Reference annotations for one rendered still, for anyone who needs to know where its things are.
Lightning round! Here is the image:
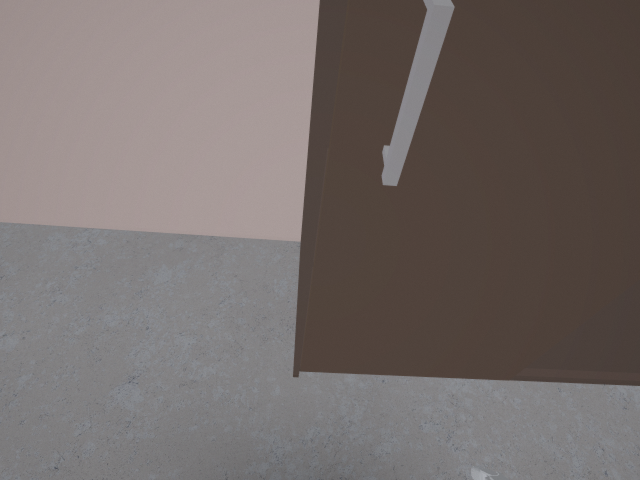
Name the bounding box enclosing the handle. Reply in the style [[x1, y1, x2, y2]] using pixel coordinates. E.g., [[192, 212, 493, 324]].
[[382, 0, 455, 186]]

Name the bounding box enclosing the wardrobe door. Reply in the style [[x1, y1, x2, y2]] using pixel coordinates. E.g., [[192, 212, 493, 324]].
[[526, 280, 640, 373], [301, 0, 640, 381]]

